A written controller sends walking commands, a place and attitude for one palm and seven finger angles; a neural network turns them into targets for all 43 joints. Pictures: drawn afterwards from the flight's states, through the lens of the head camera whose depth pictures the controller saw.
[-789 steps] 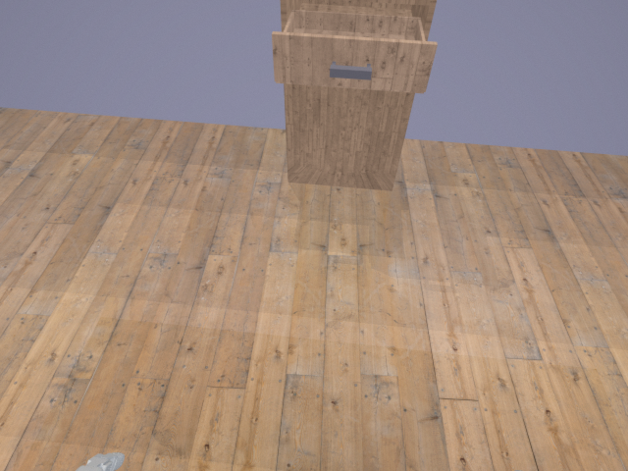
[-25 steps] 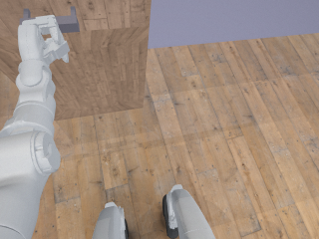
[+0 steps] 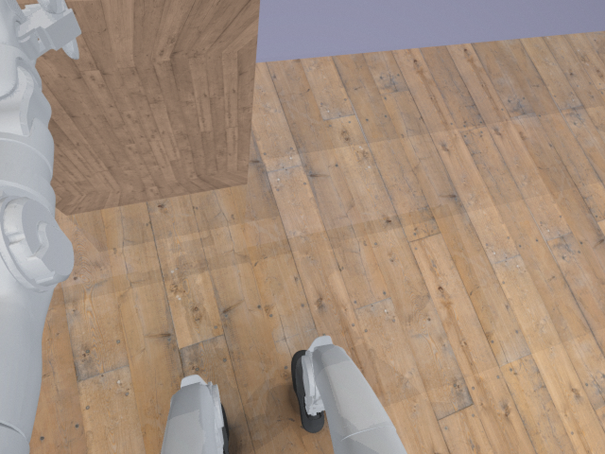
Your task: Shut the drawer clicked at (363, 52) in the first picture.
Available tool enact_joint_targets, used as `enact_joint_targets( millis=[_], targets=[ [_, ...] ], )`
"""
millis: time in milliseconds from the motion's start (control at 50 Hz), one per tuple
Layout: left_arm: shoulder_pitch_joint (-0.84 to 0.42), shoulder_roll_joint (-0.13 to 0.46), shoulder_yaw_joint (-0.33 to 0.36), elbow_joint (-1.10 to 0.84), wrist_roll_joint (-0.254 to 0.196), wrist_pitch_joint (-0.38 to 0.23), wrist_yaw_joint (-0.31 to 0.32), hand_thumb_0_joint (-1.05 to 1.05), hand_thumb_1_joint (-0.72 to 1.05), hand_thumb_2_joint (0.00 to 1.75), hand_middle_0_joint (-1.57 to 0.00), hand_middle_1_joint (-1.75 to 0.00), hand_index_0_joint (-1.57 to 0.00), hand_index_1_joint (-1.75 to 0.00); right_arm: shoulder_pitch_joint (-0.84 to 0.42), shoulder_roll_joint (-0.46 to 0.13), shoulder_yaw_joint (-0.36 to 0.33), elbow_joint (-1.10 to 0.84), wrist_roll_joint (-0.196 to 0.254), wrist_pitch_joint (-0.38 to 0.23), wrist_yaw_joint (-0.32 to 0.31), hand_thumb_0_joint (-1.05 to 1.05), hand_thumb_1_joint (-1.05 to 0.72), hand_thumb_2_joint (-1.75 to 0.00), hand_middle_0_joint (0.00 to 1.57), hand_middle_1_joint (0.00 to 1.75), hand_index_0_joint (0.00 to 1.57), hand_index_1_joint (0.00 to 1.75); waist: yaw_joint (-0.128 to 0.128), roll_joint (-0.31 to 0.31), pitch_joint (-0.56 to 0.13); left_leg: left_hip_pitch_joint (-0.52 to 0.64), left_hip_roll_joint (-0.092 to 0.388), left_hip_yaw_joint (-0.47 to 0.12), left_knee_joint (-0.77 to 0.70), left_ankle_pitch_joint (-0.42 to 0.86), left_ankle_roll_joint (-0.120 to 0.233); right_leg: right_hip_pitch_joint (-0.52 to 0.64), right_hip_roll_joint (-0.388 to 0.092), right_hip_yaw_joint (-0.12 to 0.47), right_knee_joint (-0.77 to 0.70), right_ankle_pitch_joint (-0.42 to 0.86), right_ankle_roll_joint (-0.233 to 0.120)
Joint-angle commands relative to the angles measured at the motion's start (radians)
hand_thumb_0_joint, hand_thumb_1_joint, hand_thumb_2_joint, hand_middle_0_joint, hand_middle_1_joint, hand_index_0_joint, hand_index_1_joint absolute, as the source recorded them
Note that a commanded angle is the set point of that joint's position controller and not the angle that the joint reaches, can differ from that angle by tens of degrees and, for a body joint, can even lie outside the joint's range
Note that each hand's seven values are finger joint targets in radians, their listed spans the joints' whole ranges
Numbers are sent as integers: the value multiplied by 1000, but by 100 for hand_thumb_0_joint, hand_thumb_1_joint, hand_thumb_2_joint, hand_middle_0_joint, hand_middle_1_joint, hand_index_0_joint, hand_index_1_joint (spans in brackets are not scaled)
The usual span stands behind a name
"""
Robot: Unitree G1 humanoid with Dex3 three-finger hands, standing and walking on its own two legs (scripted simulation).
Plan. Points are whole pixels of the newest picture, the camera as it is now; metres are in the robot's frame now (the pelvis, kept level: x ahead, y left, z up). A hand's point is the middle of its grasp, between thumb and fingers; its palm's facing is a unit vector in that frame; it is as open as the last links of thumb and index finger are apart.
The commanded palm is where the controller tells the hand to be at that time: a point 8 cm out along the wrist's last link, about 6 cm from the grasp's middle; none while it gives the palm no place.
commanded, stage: push the drawer shut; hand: left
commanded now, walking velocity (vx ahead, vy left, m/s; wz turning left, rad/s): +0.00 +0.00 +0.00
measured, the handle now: out of the picture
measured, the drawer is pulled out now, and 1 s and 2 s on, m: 0.00 0.00 0.00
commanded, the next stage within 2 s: pull the fist back off the drawer in 0.16 s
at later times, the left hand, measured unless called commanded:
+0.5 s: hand (52, 11) +0.61 +0.16 +0.08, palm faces +0.06 -1.00 -0.04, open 3.3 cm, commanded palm +0.62 +0.17 +0.08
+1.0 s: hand (75, 17) +0.60 +0.14 +0.08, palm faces +0.07 -1.00 -0.03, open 3.2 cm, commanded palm +0.57 +0.17 +0.08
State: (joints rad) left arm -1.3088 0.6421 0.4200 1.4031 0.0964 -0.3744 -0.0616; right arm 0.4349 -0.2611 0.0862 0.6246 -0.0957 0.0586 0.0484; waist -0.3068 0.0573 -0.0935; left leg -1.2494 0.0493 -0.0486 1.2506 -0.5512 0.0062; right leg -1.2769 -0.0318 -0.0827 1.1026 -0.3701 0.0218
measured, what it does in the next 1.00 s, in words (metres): stands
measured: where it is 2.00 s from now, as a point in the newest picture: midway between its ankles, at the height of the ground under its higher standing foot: (265, 431)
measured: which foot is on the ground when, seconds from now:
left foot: down 0.00-1.00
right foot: down 0.00-1.00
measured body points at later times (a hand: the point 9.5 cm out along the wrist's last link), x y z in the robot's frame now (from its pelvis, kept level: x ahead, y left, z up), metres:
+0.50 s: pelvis -0.02 +0.00 -0.01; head +0.19 +0.04 +0.38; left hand +0.60 +0.22 +0.09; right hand -0.09 -0.24 -0.09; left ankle +0.00 +0.11 -0.63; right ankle +0.07 -0.14 -0.63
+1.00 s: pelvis +0.01 +0.01 +0.01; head +0.20 +0.02 +0.42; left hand +0.59 +0.20 +0.09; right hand -0.04 -0.24 -0.09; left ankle +0.00 +0.11 -0.63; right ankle +0.07 -0.14 -0.63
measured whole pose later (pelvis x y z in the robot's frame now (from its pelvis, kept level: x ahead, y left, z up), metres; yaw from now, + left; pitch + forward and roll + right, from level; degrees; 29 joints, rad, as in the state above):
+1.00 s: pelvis +0.01 +0.01 +0.01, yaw -1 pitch +30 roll -4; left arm -1.18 0.55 0.41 1.24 0.05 -0.34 -0.03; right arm 0.43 -0.26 0.07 0.60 -0.09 0.06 0.08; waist -0.28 0.06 -0.09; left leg -1.17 0.05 -0.02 1.20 -0.56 0.01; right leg -1.22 -0.02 -0.06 1.06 -0.37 0.03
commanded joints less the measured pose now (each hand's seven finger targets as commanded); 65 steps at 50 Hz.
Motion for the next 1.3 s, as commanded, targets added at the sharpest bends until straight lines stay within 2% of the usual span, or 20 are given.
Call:
enact_joint_targets(
  millis=[0, 60, 100, 240, 400, 440, 600, 660, 740, 780, 840, 940, 980, 1000, 1040, 1100, 1120, 1200, 1240, 1280],
  targets=[
    [-690, 227, -10, -272, -12, -55, 32, 0, 90, 90, -140, -160, -140, -160, 267, -203, -72, 2, 1, -4, -15, 0, -90, -90, 20, 30, 20, 30, -106, 246, -576, 379, -24, -47, -149, 327, 26, 298, 74, 28, -113, 124, -39],
    [-717, 273, -4, -266, -8, -48, 32, 0, 90, 90, -140, -160, -140, -160, 266, -210, -63, 6, 1, -12, -21, 0, -90, -90, 20, 30, 20, 30, -111, 272, -569, 362, -22, -50, -151, 291, 25, 280, 74, 27, -112, 92, -40],
    [-745, 240, -31, -289, -13, -48, 29, 0, 90, 90, -140, -160, -140, -160, 268, -208, -64, 5, 0, -23, -21, 0, -90, -90, 20, 30, 20, 30, -124, 302, -601, 393, -22, -55, -146, 300, 25, 256, 75, 25, -107, 97, -41],
    [-766, 271, -43, -250, -16, -22, 19, 0, 90, 90, -140, -160, -140, -160, 258, -218, -48, 14, 7, -49, -37, 0, -90, -90, 20, 30, 20, 30, -149, 297, -562, 323, -16, -50, -150, 198, 33, 238, 74, 32, -117, 33, -34],
    [-752, 315, -5, -239, -10, 5, 9, 0, 90, 90, -140, -160, -140, -160, 271, -224, -43, -4, 2, -58, -31, 0, -90, -90, 20, 30, 20, 30, -123, 306, -576, 302, -21, -58, -151, 179, 30, 247, 72, 20, -99, 22, -41],
    [-758, 273, -31, -256, -7, 12, 7, 0, 90, 90, -140, -160, -140, -160, 269, -223, -49, -5, 2, -56, -26, 0, -90, -90, 20, 30, 20, 30, -123, 320, -592, 348, -19, -70, -151, 198, 23, 214, 71, 11, -92, 30, -42],
    [-703, 228, -27, -263, -3, 35, 21, 0, 90, 90, -140, -160, -140, -160, 278, -223, -55, -8, -2, -50, -10, 0, -90, -90, 20, 30, 20, 30, -101, 302, -573, 382, -17, -89, -166, 194, 18, 179, 69, -5, -82, 24, -44],
    [-651, 174, -38, -326, -16, 24, 25, 0, 90, 90, -140, -160, -140, -160, 279, -215, -67, -11, -4, -45, 1, 0, -90, -90, 20, 30, 20, 30, -75, 328, -626, 474, -14, -91, -167, 294, 2, 191, 68, -8, -84, 77, -46],
    [-545, 127, -46, -335, -29, 17, 23, 0, 90, 90, -140, -160, -140, -160, 266, -210, -75, -17, 2, -31, 10, 0, -90, -90, 20, 30, 20, 30, -51, 283, -599, 486, -11, -82, -183, 315, 0, 222, 70, -10, -95, 86, -46],
    [-509, 126, -37, -339, -35, 14, 28, 0, 90, 90, -140, -160, -140, -160, 261, -207, -76, -20, 4, -25, 12, 0, -90, -90, 20, 30, 20, 30, -39, 248, -577, 453, -16, -64, -187, 312, 8, 267, 70, -3, -105, 93, -45],
    [-416, 131, -7, -395, -43, -13, 33, 0, 90, 90, -140, -160, -140, -160, 251, -199, -85, -36, 7, -17, 15, 0, -90, -90, 20, 30, 20, 30, 0, 239, -625, 492, -17, -49, -193, 393, 6, 335, 71, 2, -110, 148, -47],
    [-345, 96, -7, -396, -60, -46, 38, 0, 90, 90, -140, -160, -140, -160, 243, -191, -95, -35, 12, 2, 14, 0, -90, -90, 20, 30, 20, 30, 6, 173, -584, 472, -20, -22, -195, 451, 11, 407, 73, 16, -122, 232, -42],
    [-299, 121, 25, -413, -62, -60, 41, 0, 90, 90, -140, -160, -140, -160, 244, -188, -101, -43, 13, 8, 12, 0, -90, -90, 20, 30, 20, 30, 25, 146, -608, 458, -24, -9, -198, 484, 13, 479, 72, 25, -120, 298, -43],
    [-282, 116, 27, -432, -61, -73, 40, 0, 90, 90, -140, -160, -140, -160, 246, -185, -103, -48, 11, 11, 12, 0, -90, -90, 20, 30, 20, 30, 37, 173, -634, 485, -26, -5, -196, 527, 10, 490, 72, 27, -111, 337, -47],
    [-221, 90, 23, -418, -66, -83, 36, 0, 90, 90, -140, -160, -140, -160, 241, -178, -109, -49, 15, 18, 14, 0, -90, -90, 20, 30, 20, 30, 46, 142, -619, 488, -26, 2, -195, 570, 7, 515, 72, 29, -113, 387, -45],
    [15, 113, 69, -603, -107, -94, 15, 0, 90, 90, -140, -160, -140, -160, 222, -177, -124, -112, 32, 33, 17, 0, -90, -90, 20, 30, 20, 30, 140, 144, -752, 576, -34, 23, -246, 697, 3, 708, 73, 42, -134, 534, -51],
    [79, 64, 38, -674, -123, -86, 4, 0, 90, 90, -140, -160, -140, -160, 209, -166, -129, -126, 44, 35, 20, 0, -90, -90, 20, 30, 20, 30, 149, 160, -768, 616, -34, 32, -265, 751, 2, 741, 71, 44, -152, 585, -48],
    [287, -55, -28, -870, -215, -23, -25, 0, 90, 90, -140, -160, -140, -160, 163, -151, -142, -154, 80, 31, 10, 0, -90, -90, 20, 30, 20, 30, 168, 20, -664, 578, -34, 57, -360, 722, 23, 913, 66, 57, -225, 690, -45],
    [334, -87, -47, -963, -238, -12, -26, 0, 90, 90, -140, -160, -140, -160, 141, -146, -148, -148, 93, 16, 1, 0, -90, -90, 20, 30, 20, 30, 176, 52, -631, 635, -31, 65, -396, 719, 19, 915, 65, 55, -257, 663, -39],
    [413, -139, -82, -1020, -251, -17, -22, 0, 90, 90, -140, -160, -140, -160, 118, -139, -150, -143, 98, -4, -5, 0, -90, -90, 20, 30, 20, 30, 183, 22, -576, 681, -28, 66, -426, 718, 18, 916, 67, 47, -286, 630, -36]
  ],
)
